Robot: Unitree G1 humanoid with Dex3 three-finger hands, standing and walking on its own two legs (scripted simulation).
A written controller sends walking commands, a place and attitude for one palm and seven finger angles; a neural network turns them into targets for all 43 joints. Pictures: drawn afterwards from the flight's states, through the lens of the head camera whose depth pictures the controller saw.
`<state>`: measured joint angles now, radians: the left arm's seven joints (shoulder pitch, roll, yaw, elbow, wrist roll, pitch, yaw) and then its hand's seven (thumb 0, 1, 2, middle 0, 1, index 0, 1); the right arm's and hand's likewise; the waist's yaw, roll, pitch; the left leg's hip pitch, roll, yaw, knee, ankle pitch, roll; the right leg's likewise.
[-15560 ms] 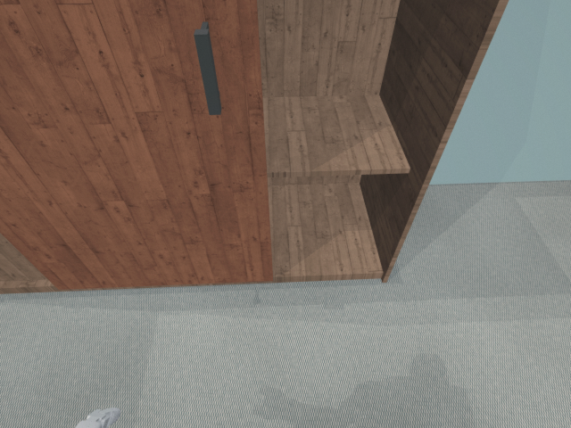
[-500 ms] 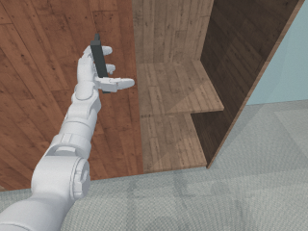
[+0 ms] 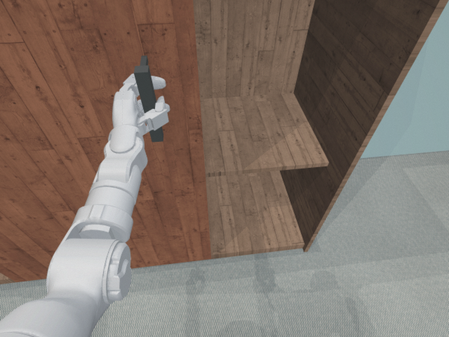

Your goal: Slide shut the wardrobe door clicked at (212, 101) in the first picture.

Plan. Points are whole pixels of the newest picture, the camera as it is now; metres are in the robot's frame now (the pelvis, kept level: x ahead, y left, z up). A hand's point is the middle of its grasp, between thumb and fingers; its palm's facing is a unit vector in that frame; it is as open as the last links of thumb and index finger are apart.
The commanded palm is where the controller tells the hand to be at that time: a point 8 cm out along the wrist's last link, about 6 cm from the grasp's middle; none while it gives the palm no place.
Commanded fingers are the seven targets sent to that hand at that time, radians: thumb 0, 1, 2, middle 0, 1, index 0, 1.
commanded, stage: grip the handle and tug to test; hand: left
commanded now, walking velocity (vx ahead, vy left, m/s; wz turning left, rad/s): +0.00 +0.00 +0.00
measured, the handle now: (151, 100) +0.52 +0.14 +0.16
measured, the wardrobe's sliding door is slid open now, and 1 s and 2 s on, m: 0.44 0.44 0.44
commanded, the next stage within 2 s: tug the door sideways, standing still in 0.68 s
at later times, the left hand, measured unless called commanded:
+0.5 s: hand (162, 112) +0.47 +0.11 +0.17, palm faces +0.11 -0.99 +0.02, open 5.5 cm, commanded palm +0.42 +0.15 +0.17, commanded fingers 0.00 0.90 0.90 -0.45 -1.40 -0.45 -1.40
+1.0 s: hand (162, 111) +0.47 +0.11 +0.17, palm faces +0.13 -0.99 +0.00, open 5.4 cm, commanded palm +0.45 +0.13 +0.17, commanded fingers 0.00 0.90 0.90 -0.45 -1.40 -0.45 -1.40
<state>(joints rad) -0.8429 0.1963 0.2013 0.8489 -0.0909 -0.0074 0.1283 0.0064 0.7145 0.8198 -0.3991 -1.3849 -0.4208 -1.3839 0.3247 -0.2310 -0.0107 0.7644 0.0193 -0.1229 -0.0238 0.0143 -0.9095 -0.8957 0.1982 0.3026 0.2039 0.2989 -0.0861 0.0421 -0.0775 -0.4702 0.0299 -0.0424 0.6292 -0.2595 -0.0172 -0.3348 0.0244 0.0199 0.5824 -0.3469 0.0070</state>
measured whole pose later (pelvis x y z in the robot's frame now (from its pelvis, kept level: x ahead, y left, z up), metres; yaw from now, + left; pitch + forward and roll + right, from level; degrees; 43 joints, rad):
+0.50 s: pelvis +0.01 +0.00 +0.00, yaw -1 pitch +5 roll -1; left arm -0.73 0.19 0.21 0.71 -0.11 0.05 0.11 0.01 0.74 0.78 -0.35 -1.40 -0.38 -1.40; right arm 0.31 -0.23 -0.01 0.74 0.02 -0.11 -0.02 0.01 -0.91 -0.90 0.20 0.30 0.20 0.30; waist -0.08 0.04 -0.09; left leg -0.42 0.03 -0.02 0.60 -0.27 -0.02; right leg -0.30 0.03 0.04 0.56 -0.35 0.01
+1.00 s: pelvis +0.03 +0.00 +0.00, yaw +1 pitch +5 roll -1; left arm -0.70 0.11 0.14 0.51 -0.09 0.23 0.16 0.02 0.73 0.83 -0.37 -1.40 -0.41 -1.40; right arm 0.21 -0.22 -0.01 0.73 0.01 -0.05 -0.04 0.01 -0.91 -0.90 0.20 0.30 0.20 0.30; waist -0.03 0.04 -0.08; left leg -0.38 0.02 -0.05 0.59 -0.29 -0.02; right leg -0.23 0.01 0.00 0.52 -0.37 0.00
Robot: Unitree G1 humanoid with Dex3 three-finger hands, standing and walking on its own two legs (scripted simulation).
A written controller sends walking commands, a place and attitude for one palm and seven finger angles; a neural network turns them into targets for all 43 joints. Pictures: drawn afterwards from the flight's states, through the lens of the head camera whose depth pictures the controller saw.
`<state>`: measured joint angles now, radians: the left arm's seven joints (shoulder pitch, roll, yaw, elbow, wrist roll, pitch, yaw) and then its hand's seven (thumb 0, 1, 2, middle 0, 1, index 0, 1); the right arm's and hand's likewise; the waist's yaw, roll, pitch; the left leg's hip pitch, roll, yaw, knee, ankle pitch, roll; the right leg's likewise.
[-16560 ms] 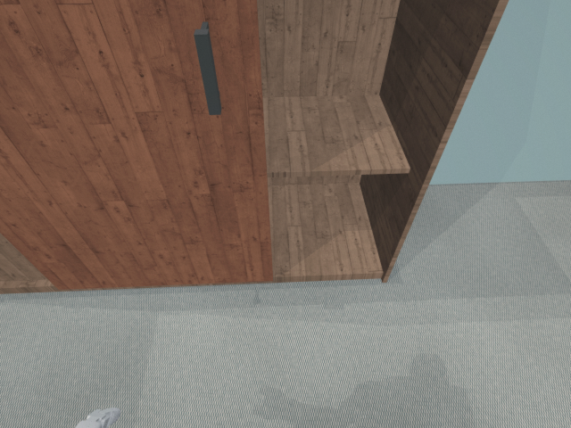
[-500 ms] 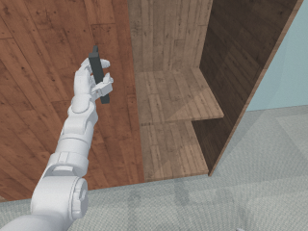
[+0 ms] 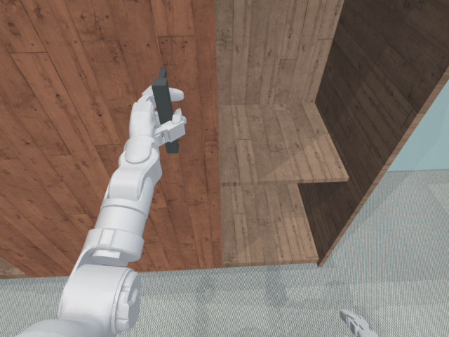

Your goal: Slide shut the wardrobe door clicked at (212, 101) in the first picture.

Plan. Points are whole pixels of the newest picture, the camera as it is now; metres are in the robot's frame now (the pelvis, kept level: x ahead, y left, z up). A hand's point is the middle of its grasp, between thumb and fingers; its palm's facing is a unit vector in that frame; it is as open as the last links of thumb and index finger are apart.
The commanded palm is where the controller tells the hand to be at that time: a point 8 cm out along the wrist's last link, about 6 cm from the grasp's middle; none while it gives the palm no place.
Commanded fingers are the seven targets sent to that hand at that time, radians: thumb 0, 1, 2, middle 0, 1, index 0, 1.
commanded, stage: tug the door sideways, standing still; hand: left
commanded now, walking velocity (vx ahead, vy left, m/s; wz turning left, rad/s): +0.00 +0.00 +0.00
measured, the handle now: (168, 112) +0.48 +0.13 +0.16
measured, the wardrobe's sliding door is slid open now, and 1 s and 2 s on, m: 0.44 0.44 0.34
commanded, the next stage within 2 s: step sideways, sliding the door along in 0.44 s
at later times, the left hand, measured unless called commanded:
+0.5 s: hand (181, 125) +0.44 +0.09 +0.16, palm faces +0.17 -0.98 -0.05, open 5.7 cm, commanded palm +0.42 +0.09 +0.16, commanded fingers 0.00 0.90 0.90 -0.45 -1.40 -0.45 -1.40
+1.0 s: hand (180, 126) +0.44 +0.10 +0.16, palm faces +0.10 -0.99 -0.06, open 5.8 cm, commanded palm +0.42 +0.09 +0.17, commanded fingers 0.00 0.90 0.90 -0.45 -1.40 -0.45 -1.40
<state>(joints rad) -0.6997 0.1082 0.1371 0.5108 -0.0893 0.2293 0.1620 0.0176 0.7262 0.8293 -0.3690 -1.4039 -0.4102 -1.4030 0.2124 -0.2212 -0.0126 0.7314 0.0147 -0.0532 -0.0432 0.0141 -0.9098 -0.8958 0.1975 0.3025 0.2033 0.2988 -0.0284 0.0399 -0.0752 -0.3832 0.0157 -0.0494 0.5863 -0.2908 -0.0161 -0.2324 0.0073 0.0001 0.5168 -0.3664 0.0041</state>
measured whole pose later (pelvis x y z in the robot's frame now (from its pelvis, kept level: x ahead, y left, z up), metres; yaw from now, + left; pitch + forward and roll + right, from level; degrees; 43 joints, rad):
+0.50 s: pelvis -0.04 +0.00 -0.01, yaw +2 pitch +7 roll -2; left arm -0.97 0.15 0.08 0.91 -0.11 0.00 0.27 0.00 0.74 0.83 -0.39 -1.40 -0.32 -1.40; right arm 0.37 -0.22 -0.02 0.86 0.00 -0.20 0.00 0.01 -0.91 -0.90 0.20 0.30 0.20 0.30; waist -0.06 0.05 -0.04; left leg -0.52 0.01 -0.09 0.65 -0.24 -0.02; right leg -0.37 0.01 -0.04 0.60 -0.35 0.01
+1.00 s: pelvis +0.00 -0.03 -0.01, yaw +5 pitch -1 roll -1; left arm -0.86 0.17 -0.01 0.74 -0.15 -0.05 0.11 -0.01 0.74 0.84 -0.45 -1.40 -0.30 -1.40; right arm 0.23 -0.25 0.00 0.79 0.04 -0.07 -0.09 0.02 -0.91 -0.90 0.20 0.30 0.20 0.30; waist 0.02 0.03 0.11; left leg -0.32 0.06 0.04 0.71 -0.34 0.00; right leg -0.25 0.03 -0.05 0.83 -0.46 -0.02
